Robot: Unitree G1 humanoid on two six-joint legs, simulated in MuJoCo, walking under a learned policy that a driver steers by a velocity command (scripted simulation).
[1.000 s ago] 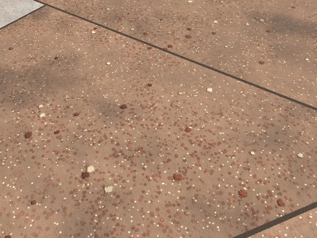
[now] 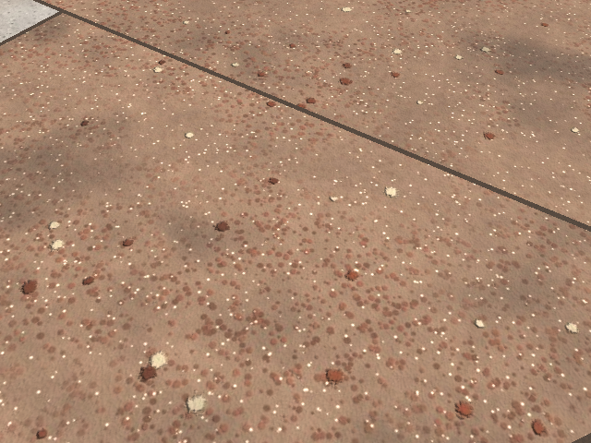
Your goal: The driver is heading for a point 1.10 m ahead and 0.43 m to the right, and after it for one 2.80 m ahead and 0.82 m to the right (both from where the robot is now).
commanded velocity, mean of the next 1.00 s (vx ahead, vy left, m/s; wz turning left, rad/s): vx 0.17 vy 0.00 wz -0.40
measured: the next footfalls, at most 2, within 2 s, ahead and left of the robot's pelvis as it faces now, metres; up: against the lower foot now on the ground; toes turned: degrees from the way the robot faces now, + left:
right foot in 0.22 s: +0.29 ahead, -0.08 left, +0.00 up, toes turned -6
left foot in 0.86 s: +0.38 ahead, +0.08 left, +0.00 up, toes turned -26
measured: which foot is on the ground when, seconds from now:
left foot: down 0.00-0.20, up 0.22-0.84, down 0.86-1.00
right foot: up 0.00-0.20, down 0.22-0.86, up 0.88-1.00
